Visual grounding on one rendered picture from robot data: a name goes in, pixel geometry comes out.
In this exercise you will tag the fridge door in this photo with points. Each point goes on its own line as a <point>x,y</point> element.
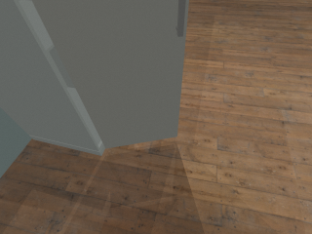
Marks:
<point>125,61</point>

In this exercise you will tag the handle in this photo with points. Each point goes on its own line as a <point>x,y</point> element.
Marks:
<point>180,18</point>

